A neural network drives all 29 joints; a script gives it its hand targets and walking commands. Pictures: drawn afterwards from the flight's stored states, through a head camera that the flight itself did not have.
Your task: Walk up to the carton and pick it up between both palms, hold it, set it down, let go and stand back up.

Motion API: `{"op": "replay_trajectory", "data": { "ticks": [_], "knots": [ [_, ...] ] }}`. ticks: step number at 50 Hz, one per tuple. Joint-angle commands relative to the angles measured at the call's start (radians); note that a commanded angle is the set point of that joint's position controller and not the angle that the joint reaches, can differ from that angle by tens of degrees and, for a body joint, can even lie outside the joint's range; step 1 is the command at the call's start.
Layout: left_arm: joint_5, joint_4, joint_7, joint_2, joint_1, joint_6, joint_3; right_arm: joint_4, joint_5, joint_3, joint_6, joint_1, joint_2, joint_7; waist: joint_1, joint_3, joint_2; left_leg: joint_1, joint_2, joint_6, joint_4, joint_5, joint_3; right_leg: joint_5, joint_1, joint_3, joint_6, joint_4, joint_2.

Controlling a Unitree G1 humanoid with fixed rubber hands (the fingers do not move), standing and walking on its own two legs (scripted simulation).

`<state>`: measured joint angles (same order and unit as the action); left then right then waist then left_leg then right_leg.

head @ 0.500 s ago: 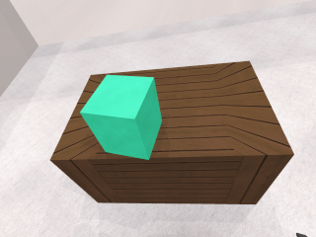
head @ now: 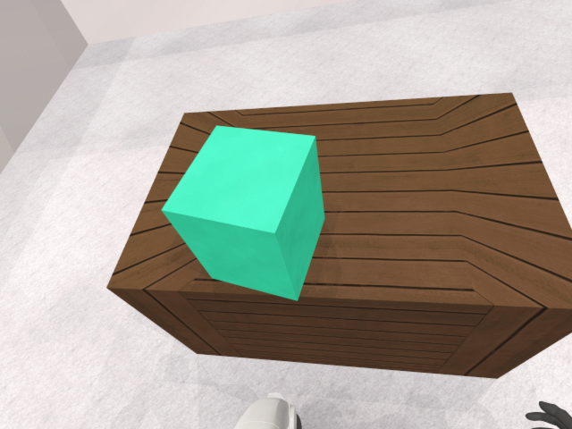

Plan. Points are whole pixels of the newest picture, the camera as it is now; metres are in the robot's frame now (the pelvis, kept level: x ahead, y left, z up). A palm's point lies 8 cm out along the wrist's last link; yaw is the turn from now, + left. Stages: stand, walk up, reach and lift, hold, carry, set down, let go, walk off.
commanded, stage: walk up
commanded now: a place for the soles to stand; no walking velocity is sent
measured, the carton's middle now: (257, 215) +0.50 +0.12 -0.07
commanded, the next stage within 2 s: none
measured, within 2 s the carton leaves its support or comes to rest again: neither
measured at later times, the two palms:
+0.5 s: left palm out of the picture +0.04 +0.43 -0.04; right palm (522, 424) +0.15 -0.26 -0.12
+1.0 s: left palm out of the picture +0.10 +0.55 -0.07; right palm (436, 415) +0.16 -0.15 -0.08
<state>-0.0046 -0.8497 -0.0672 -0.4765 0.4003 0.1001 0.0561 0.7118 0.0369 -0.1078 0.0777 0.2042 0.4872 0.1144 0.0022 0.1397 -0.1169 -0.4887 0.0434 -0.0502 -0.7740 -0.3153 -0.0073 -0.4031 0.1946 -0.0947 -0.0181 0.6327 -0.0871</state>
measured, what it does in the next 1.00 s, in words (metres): steps to the left: left foot, then right foot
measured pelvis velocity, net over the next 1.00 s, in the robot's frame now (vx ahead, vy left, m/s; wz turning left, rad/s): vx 0.07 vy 0.20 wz -0.03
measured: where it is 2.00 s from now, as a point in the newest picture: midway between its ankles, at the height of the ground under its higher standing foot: outside the picture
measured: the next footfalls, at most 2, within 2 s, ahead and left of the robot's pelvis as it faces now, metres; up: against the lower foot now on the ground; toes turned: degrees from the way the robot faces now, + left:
left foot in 0.04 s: +0.15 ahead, +0.15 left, +0.00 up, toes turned +2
right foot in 0.42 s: +0.11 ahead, -0.06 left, +0.00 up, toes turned -6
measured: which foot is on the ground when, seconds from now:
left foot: up 0.00-0.02, down 0.04-0.42, up 0.44-0.80, down 0.82-1.00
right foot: down 0.00-0.06, up 0.08-0.40, down 0.42-0.84, up 0.86-1.00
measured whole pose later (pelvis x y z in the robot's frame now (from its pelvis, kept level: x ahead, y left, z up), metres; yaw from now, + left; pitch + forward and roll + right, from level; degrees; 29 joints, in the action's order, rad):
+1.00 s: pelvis +0.07 +0.20 +0.00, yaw -2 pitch +0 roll -2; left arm 0.00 -0.84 -0.08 -0.50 0.44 0.06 0.03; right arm 0.70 0.04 -0.11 0.07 0.21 0.46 0.07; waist 0.05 0.07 -0.05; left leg -0.42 0.00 -0.03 -0.66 -0.25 -0.02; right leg -0.49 0.54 0.01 -0.01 1.04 -0.07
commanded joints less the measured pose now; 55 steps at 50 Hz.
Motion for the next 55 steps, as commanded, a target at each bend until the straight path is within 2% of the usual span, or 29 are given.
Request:
{"op": "replay_trajectory", "data": {
  "ticks": [1,2,4,6,9,14,17,19,20,21,22,23,25,26,27,29,33,35,36,38,39,41,42,43,45,47,50,51,55],
  "knots": [
    [0.009,0.093,-0.022,-0.194,0.041,-0.005,0.051,-0.014,0.041,-0.106,-0.050,0.204,0.238,-0.029,0.147,-0.241,-0.098,0.528,0.079,-0.019,0.329,0.212,-0.150,0.212,0.260,0.068,0.058,0.355,-0.033],
    [0.012,0.083,-0.020,-0.145,0.111,-0.019,0.037,-0.042,0.044,-0.111,-0.052,0.153,0.286,-0.038,0.086,-0.201,-0.211,0.512,0.197,-0.027,0.438,0.034,-0.398,-0.217,0.390,0.108,0.048,0.435,0.095],
    [0.011,0.039,-0.021,-0.242,0.110,-0.038,0.061,-0.055,0.005,-0.104,-0.035,0.062,0.272,-0.044,0.082,-0.135,-0.125,0.357,0.261,-0.083,0.559,-0.363,-0.492,-0.182,0.400,0.123,0.057,0.511,0.082],
    [0.003,0.001,-0.016,-0.271,0.138,-0.041,0.076,-0.070,-0.002,-0.080,-0.025,-0.008,0.204,-0.035,0.054,-0.148,-0.056,0.343,0.228,-0.128,0.521,-0.345,-0.401,-0.173,0.369,0.097,0.044,0.525,0.052],
    [0.013,-0.039,-0.013,-0.232,0.167,-0.030,0.070,-0.099,0.029,-0.066,-0.024,-0.053,0.159,-0.034,0.031,-0.072,-0.080,0.137,0.103,-0.143,0.424,-0.179,-0.136,-0.078,0.275,0.041,0.044,0.310,0.028],
    [0.007,-0.055,-0.012,-0.213,0.206,-0.032,0.066,-0.142,0.045,-0.058,-0.015,-0.064,0.182,-0.029,0.035,-0.108,-0.110,0.102,0.131,-0.172,0.466,-0.342,-0.188,-0.024,0.214,-0.045,0.032,0.191,0.044],
    [-0.001,-0.106,-0.022,-0.219,0.325,-0.015,0.080,-0.157,0.044,-0.059,0.003,-0.154,0.174,-0.023,-0.058,-0.128,0.002,-0.040,0.123,-0.162,0.287,-0.319,-0.140,0.168,-0.024,-0.027,0.071,-0.045,0.028],
    [-0.016,-0.101,-0.035,-0.299,0.337,-0.006,0.101,-0.168,0.038,-0.039,0.005,-0.118,0.088,-0.036,-0.097,-0.106,0.282,-0.191,0.008,-0.066,-0.014,-0.350,-0.017,0.037,-0.132,0.193,0.096,-0.240,-0.086],
    [-0.051,-0.042,-0.040,-0.374,0.276,-0.001,0.120,-0.167,0.039,-0.033,0.009,-0.121,0.077,-0.028,-0.082,-0.062,0.281,-0.304,-0.067,0.024,-0.284,-0.239,-0.020,-0.135,-0.056,0.633,0.193,-0.347,-0.313],
    [-0.046,0.021,-0.054,-0.384,0.166,0.002,0.123,-0.137,0.036,-0.037,0.016,-0.046,0.113,-0.034,-0.036,0.003,0.180,-0.302,-0.035,0.035,-0.347,-0.189,-0.166,-0.219,0.046,0.668,0.217,-0.357,-0.388],
    [-0.042,0.033,-0.058,-0.389,0.101,-0.002,0.117,-0.131,0.026,-0.050,0.016,-0.039,0.162,-0.031,-0.021,-0.009,0.178,-0.229,-0.011,0.032,-0.389,-0.190,-0.134,-0.209,0.128,0.683,0.270,-0.382,-0.394],
    [-0.036,0.033,-0.057,-0.392,0.067,0.005,0.116,-0.117,0.029,-0.058,0.017,-0.043,0.186,-0.027,-0.018,0.004,0.222,-0.209,0.021,0.030,-0.406,-0.175,-0.149,-0.190,0.167,0.641,0.280,-0.363,-0.389],
    [-0.026,0.047,-0.045,-0.312,0.056,0.011,0.093,-0.092,0.034,-0.078,0.015,-0.021,0.170,-0.027,0.014,-0.006,0.106,-0.128,-0.022,0.043,-0.459,-0.061,-0.157,0.007,0.177,0.434,0.221,-0.290,-0.264],
    [-0.023,0.046,-0.041,-0.302,0.086,0.010,0.085,-0.090,0.020,-0.065,0.016,0.001,0.155,-0.028,-0.002,-0.042,0.173,-0.126,-0.031,0.060,-0.416,-0.034,-0.145,0.082,0.091,0.365,0.194,-0.268,-0.212],
    [-0.025,0.033,-0.042,-0.314,0.116,0.012,0.085,-0.097,0.026,-0.068,0.013,-0.009,0.136,-0.026,-0.016,-0.011,0.160,-0.143,-0.034,0.062,-0.443,-0.021,-0.125,0.235,0.133,0.334,0.209,-0.222,-0.207],
    [-0.025,0.031,-0.036,-0.325,0.141,0.015,0.099,-0.113,0.016,-0.051,0.008,-0.049,0.117,-0.025,-0.037,-0.018,0.311,-0.199,-0.022,0.072,-0.342,-0.035,-0.093,0.366,0.030,0.291,0.193,-0.169,-0.174],
    [-0.024,0.031,-0.039,-0.354,0.209,0.012,0.109,-0.149,0.015,-0.046,-0.012,-0.150,0.121,-0.034,-0.089,-0.104,0.301,-0.168,0.004,0.069,-0.189,-0.151,-0.029,0.684,-0.090,0.297,0.224,-0.047,-0.193],
    [-0.025,0.055,-0.034,-0.355,0.197,0.008,0.107,-0.149,0.014,-0.059,-0.024,-0.124,0.140,-0.037,-0.072,-0.149,0.361,-0.123,0.019,0.046,-0.086,-0.197,-0.028,0.627,-0.113,0.287,0.231,-0.014,-0.214],
    [-0.023,0.080,-0.036,-0.393,0.125,0.000,0.111,-0.140,0.021,-0.066,-0.023,-0.092,0.152,-0.032,-0.022,-0.163,0.362,-0.022,0.018,0.034,-0.029,-0.215,-0.018,0.544,-0.005,0.292,0.259,-0.018,-0.257],
    [-0.021,0.108,-0.024,-0.354,0.005,-0.013,0.089,-0.052,0.010,-0.070,-0.036,0.076,0.143,-0.036,0.070,-0.241,0.334,0.269,-0.026,0.009,0.174,0.002,0.026,0.452,0.167,0.173,0.205,0.070,-0.194],
    [-0.022,0.107,-0.023,-0.287,0.030,-0.025,0.070,-0.010,0.023,-0.089,-0.036,0.167,0.173,-0.044,0.104,-0.251,0.148,0.422,-0.066,0.009,0.246,0.006,0.054,0.399,0.239,0.076,0.155,0.243,-0.107],
    [-0.009,0.125,-0.035,-0.125,0.083,-0.030,0.021,-0.037,0.053,-0.100,-0.037,0.188,0.262,-0.061,0.104,-0.213,-0.214,0.464,0.183,-0.076,0.381,-0.069,-0.448,-0.258,0.572,0.078,0.060,0.531,0.082],
    [-0.003,0.123,-0.048,-0.200,0.035,-0.039,0.037,-0.074,0.020,-0.095,-0.037,0.139,0.282,-0.055,0.123,-0.212,-0.145,0.367,0.239,-0.124,0.482,-0.262,-0.548,-0.260,0.565,0.131,0.056,0.546,0.080],
    [-0.002,0.104,-0.051,-0.248,0.045,-0.046,0.040,-0.075,0.016,-0.098,-0.029,0.067,0.298,-0.049,0.108,-0.159,-0.208,0.255,0.222,-0.116,0.544,-0.438,-0.522,-0.229,0.537,0.151,0.059,0.582,0.037],
    [0.005,0.035,-0.033,-0.280,0.110,-0.049,0.056,-0.089,0.018,-0.076,-0.022,-0.006,0.196,-0.060,0.061,-0.064,-0.080,0.242,0.135,-0.105,0.451,-0.296,-0.351,-0.115,0.521,0.125,0.052,0.501,0.002],
    [0.001,0.025,-0.020,-0.235,0.114,-0.038,0.062,-0.081,0.023,-0.055,-0.030,0.002,0.167,-0.061,0.037,-0.062,-0.074,0.153,0.082,-0.122,0.390,-0.155,-0.249,-0.057,0.413,0.080,0.048,0.395,0.012],
    [-0.008,0.044,-0.004,-0.201,0.098,-0.039,0.046,-0.080,-0.002,-0.053,-0.046,0.025,0.161,-0.061,0.044,-0.096,-0.045,0.219,0.093,-0.125,0.416,-0.206,-0.274,-0.021,0.416,0.069,0.032,0.327,0.009],
    [-0.009,0.027,0.001,-0.197,0.098,-0.042,0.051,-0.071,0.001,-0.045,-0.044,-0.001,0.166,-0.063,0.043,-0.138,-0.115,0.200,0.098,-0.128,0.424,-0.300,-0.274,-0.025,0.358,0.071,0.027,0.317,0.024],
    [-0.009,0.029,-0.005,-0.184,0.099,-0.023,0.036,-0.080,-0.005,-0.039,-0.046,0.009,0.165,-0.065,0.044,-0.140,-0.080,0.199,0.153,-0.174,0.367,-0.164,-0.291,-0.020,0.299,0.041,0.049,0.204,0.014]
  ]
}}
